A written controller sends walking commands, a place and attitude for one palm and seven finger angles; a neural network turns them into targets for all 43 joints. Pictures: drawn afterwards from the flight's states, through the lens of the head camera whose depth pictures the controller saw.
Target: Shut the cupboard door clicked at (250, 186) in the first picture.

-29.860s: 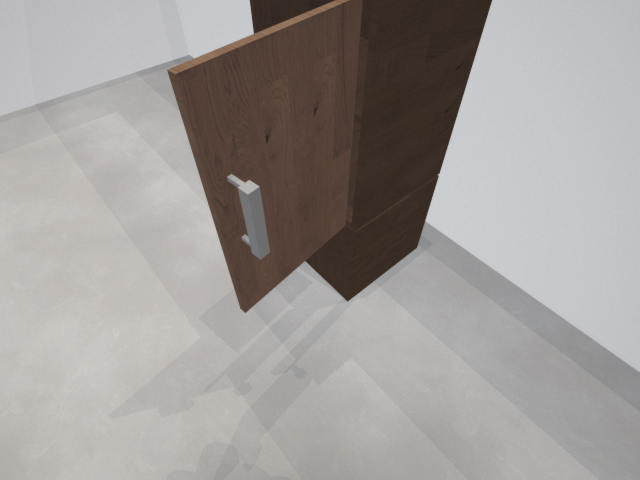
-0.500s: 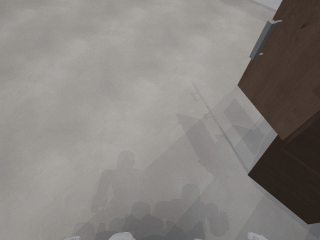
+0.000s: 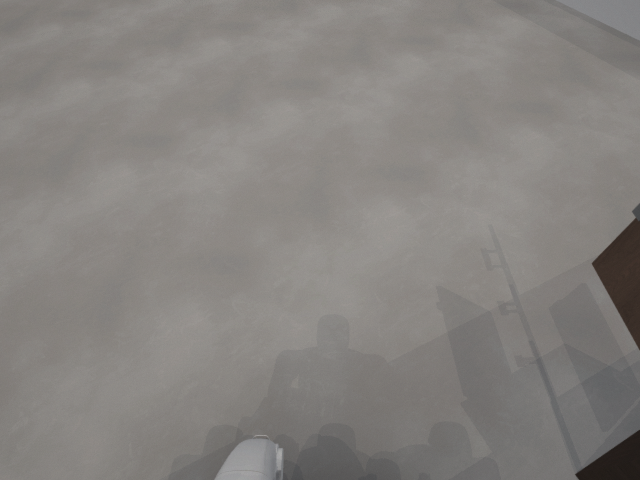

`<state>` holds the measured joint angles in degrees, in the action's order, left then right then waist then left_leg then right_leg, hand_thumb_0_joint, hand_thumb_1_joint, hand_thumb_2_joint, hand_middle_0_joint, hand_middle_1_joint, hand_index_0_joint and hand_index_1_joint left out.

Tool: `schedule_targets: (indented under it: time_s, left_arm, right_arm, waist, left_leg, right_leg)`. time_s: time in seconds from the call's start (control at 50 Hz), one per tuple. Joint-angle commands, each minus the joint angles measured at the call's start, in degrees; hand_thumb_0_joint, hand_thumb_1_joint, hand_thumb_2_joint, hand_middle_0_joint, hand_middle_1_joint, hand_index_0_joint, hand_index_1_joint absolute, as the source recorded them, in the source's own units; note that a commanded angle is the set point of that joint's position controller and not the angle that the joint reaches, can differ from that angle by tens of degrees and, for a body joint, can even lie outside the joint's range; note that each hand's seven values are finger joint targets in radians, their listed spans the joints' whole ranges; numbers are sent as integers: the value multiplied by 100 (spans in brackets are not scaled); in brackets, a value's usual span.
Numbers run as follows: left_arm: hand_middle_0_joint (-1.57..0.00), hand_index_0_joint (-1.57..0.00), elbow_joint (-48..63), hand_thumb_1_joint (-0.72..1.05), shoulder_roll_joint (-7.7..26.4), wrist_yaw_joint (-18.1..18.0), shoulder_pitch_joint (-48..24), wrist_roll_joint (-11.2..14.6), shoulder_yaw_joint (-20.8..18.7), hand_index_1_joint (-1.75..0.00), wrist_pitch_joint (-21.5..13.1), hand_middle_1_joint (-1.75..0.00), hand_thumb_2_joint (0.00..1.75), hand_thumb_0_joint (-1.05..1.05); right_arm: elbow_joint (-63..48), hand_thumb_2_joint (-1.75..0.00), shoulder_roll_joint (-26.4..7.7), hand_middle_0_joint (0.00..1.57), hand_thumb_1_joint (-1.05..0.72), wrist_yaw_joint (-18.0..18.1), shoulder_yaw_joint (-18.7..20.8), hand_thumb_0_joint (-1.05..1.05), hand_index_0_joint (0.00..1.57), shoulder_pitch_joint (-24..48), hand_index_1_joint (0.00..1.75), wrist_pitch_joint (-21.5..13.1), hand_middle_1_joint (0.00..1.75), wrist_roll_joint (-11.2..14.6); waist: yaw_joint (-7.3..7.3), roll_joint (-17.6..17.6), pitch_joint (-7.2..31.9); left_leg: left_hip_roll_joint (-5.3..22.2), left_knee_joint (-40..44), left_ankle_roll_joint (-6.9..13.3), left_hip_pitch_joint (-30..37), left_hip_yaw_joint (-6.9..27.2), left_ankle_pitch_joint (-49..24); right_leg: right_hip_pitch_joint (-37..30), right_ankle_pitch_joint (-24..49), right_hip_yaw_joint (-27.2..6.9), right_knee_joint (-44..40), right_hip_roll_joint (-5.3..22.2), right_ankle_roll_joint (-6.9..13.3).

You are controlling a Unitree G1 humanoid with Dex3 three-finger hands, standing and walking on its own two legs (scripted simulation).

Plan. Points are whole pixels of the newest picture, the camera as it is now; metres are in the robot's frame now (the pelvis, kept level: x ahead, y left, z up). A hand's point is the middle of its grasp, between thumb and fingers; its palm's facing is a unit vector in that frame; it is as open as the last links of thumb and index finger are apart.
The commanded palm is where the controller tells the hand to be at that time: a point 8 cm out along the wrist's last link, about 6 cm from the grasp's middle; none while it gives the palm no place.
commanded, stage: walk to a spot facing it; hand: left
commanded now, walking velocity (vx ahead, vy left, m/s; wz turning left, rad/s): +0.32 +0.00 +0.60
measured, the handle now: out of the picture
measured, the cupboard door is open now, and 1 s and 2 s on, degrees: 66 66 66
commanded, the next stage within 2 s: turn to face it in 0.92 s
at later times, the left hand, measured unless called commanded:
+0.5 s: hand (164, 400) +0.24 +0.27 -0.16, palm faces +0.24 -0.95 -0.22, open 7.4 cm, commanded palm none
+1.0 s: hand (188, 367) +0.30 +0.25 -0.18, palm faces +0.50 -0.84 -0.23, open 7.2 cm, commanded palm none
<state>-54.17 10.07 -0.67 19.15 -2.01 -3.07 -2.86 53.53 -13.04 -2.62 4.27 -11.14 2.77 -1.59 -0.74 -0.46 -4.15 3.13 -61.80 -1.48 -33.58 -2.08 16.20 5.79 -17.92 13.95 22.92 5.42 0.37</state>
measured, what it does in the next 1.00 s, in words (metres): walks ahead, turning left: left foot, then right foot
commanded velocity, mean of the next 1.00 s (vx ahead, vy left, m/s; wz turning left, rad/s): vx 0.21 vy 0.00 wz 0.49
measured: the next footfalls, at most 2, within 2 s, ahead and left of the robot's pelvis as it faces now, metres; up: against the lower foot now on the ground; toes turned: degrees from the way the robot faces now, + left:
left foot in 0.20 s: +0.19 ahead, +0.14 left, +0.00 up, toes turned +15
right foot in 0.64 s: +0.41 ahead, -0.06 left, +0.00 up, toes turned +10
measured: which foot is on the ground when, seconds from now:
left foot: up 0.00-0.18, down 0.20-0.64, up 0.66-1.00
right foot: down 0.00-0.20, up 0.22-0.62, down 0.64-1.00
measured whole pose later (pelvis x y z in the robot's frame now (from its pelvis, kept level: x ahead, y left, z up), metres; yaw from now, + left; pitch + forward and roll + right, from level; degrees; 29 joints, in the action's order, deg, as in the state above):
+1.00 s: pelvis +0.38 +0.07 -0.01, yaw +30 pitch +1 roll -1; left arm -54.6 11.7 -1.2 16.3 -1.7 -3.4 -1.7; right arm 53.0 -12.6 -2.2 3.4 -7.6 2.3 -1.2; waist -0.4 0.7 -6.7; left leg 3.2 -46.8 -1.0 -31.5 -5.9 16.2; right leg 5.5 -20.2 18.6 26.7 6.4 -1.6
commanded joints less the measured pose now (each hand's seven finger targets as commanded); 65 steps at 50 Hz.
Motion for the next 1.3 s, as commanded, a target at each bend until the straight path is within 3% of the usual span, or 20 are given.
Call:
schedule_targets:
  time_s: [0.0, 0.08, 0.14, 0.16, 0.18, 0.2, 0.32, 0.54, 0.58, 0.6, 0.62, 0.66, 0.74, 0.86, 1.0, 1.02, 1.04, 1.06, 1.12, 1.28]
  left_arm:
    - [-20, -20, 26, 90, 875, -63, 727, 31, -217, -30, -178, -30, 90, 0]
    - [-20, -20, -56, 90, 1032, -52, 748, 30, -243, -30, -166, -30, 90, 0]
    - [-20, -20, -9, 90, 1257, -22, 492, 98, -268, -30, -139, -30, 90, 0]
    - [-20, -20, 98, 90, 1205, 27, 372, 121, -259, -30, -126, -30, 90, 0]
    - [-20, -20, 388, 90, 824, 133, 370, 171, -237, -30, -88, -30, 90, 0]
    - [-20, -20, 748, 90, 828, 111, -363, 144, -171, -30, -79, -30, 90, 0]
    - [-20, -20, 276, 90, 501, 179, 6, -5, -239, -30, 137, -30, 90, 0]
    - [-20, -20, 793, 90, 601, 267, -1227, 28, -194, -30, 97, -30, 90, 0]
    - [-20, -20, 644, 90, 739, 245, -645, 31, -254, -30, 43, -30, 90, 0]
    - [-20, -20, 459, 90, 1044, 205, 62, 9, -346, -30, -29, -30, 90, 0]
    - [-20, -20, 283, 90, 1691, 118, 866, -57, -494, -30, -91, -30, 90, 0]
    - [-20, -20, 334, 90, 1532, 35, 554, 37, -440, -30, -62, -30, 90, 0]
    - [-20, -20, 470, 90, 694, -18, -344, 64, -180, -30, -125, -30, 90, 0]
    - [-20, -20, 313, 90, 766, -80, -173, 78, -193, -30, -97, -30, 90, 0]
    - [-20, -20, 441, 90, 1334, -74, -184, 69, -324, -30, 48, -30, 90, 0]
    - [-20, -20, 454, 90, 1234, -82, -124, 89, -273, -30, 81, -30, 90, 0]
    - [-20, -20, 541, 90, 788, -63, 236, 199, -166, -30, 139, -30, 90, 0]
    - [-20, -20, 640, 90, 773, -142, 108, 158, -50, -30, 208, -30, 90, 0]
    - [-20, -20, 265, 90, 637, -131, -56, 115, 7, -30, 343, -30, 90, 0]
    - [-20, -20, 74, 90, 507, 63, -19, 43, -151, -30, 600, -30, 90, 0]
  right_arm:
    - [-706, -90, 14, 20, -90, -101, -103, 0, 20, 1027, 30, -205, 30, 7]
    - [-801, -90, -46, 20, -90, -125, -125, 0, 20, 1199, 30, -285, 30, -1]
    - [-513, -90, -335, 20, -90, -10, -21, 0, 20, -24, 30, -352, 30, -45]
    - [-306, -90, -738, 20, -90, 62, 88, 0, 20, -866, 30, -366, 30, -67]
    - [-183, -90, -1582, 20, -90, 134, 308, 0, 20, -1499, 30, -391, 30, -121]
    - [-51, -90, -1855, 20, -90, 205, 337, 0, 20, -1802, 30, -371, 30, 3]
    - [-338, -90, -728, 20, -90, 343, -42, 0, 20, -208, 30, -602, 30, -4]
    - [70, -90, -694, 20, -90, 292, 48, 0, 20, -699, 30, -606, 30, -8]
    - [87, -90, -674, 20, -90, 300, 51, 0, 20, -592, 30, -579, 30, 16]
    - [60, -90, -548, 20, -90, 279, 31, 0, 20, -580, 30, -599, 30, 73]
    - [-80, -90, -147, 20, -90, 222, -19, 0, 20, -731, 30, -640, 30, 132]
    - [-117, -90, -286, 20, -90, 249, 51, 0, 20, -652, 30, -571, 30, 44]
    - [71, -90, -15, 20, -90, 139, 3, 0, 20, -562, 30, -321, 30, 36]
    - [-202, -90, 122, 20, -90, 36, -77, 0, 20, -96, 30, -127, 30, 18]
    - [-570, -90, -386, 20, -90, 25, -74, 0, 20, -11, 30, -213, 30, 1]
    - [-417, -90, -685, 20, -90, 50, -18, 0, 20, -615, 30, -265, 30, -36]
    - [-360, -90, -1403, 20, -90, 132, 114, 0, 20, -1078, 30, -329, 30, -81]
    - [-297, -90, -1616, 20, -90, 227, 77, 0, 20, -1231, 30, -266, 30, 26]
    - [-565, -90, -974, 20, -90, 416, -131, 0, 20, 51, 30, -325, 30, 16]
    - [-306, -90, -782, 20, -90, 454, -114, 0, 20, 345, 30, -249, 30, 17]
  waist:
    - [357, 901, 26]
    - [308, 897, -5]
    - [-342, 753, 660]
    - [-803, 303, 1166]
    - [-950, -1303, 1632]
    - [-1051, -787, 1533]
    - [17, -682, 466]
    - [-11, -476, 25]
    - [299, -327, 219]
    - [623, 229, 535]
    - [896, 1828, 1164]
    - [617, 1684, 987]
    - [17, 784, 437]
    - [-49, 876, 324]
    - [-187, 778, 724]
    - [-443, 34, 1172]
    - [-486, -1812, 1741]
    - [-545, -1342, 2032]
    - [-112, -898, 895]
    - [84, -410, 459]
  left_leg:
    - [107, 1025, 113, -789, -275, -149]
    - [-77, 2109, 348, -12, -593, 84]
    - [-628, 2749, 620, 2170, -968, -104]
    - [-251, 3065, 827, 3810, -457, -368]
    - [1678, 3534, 1644, 5068, 2551, -622]
    - [2301, 4158, 1943, 4989, 3375, -1182]
    - [1067, 4839, 1177, 2148, 1400, 17]
    - [843, 4725, 1207, 2143, 1176, -415]
    - [610, 3963, 981, 1778, 1070, -627]
    - [238, 2862, 759, 993, 817, -497]
    - [-630, 911, 402, -125, 10, 1013]
    - [-299, -1255, 356, -757, 611, 1384]
    - [117, -1052, 53, -241, 332, 251]
    - [118, 511, -32, -144, -210, -126]
    - [-314, 2674, 272, 1525, -530, -402]
    - [-15, 3305, 364, 2861, -168, -1802]
    - [1821, 3372, 1198, 4189, 2101, -4813]
    - [2343, 3579, 1629, 3959, 2217, -5087]
    - [1871, 4256, 1295, 2431, 1505, -2204]
    - [1715, 4729, 1017, 2115, 291, -674]
  right_leg:
    - [-1166, 3153, -374, -695, 1447, 373]
    - [-1173, 3939, -119, -305, 1637, 358]
    - [-441, 4763, 405, 1392, 1438, 162]
    - [672, 3617, 417, 2780, 1288, -22]
    - [2719, -714, 240, 4858, 280, -356]
    - [3506, -1551, -752, 5520, 143, -242]
    - [2630, -14, -1252, 4319, 431, -293]
    - [1733, 817, -931, 1388, -117, -369]
    - [509, 963, -903, 673, -269, -296]
    - [-853, 713, -1436, 238, 139, -143]
    - [-2082, 445, -3306, -436, 1806, 386]
    - [-1327, 440, -3935, -878, 2368, 692]
    - [43, 3314, -1152, -521, 1536, 447]
    - [-184, 4337, -182, -424, 1390, 363]
    - [-300, 4507, 45, 1143, 1568, 235]
    - [392, 3229, 101, 2287, 1275, 6]
    - [2073, -1233, 13, 3813, 197, -416]
    - [1987, -2442, -937, 4490, -21, -258]
    - [2152, -1379, -1520, 4350, 138, -243]
    - [1969, -616, -1260, 3368, -126, -259]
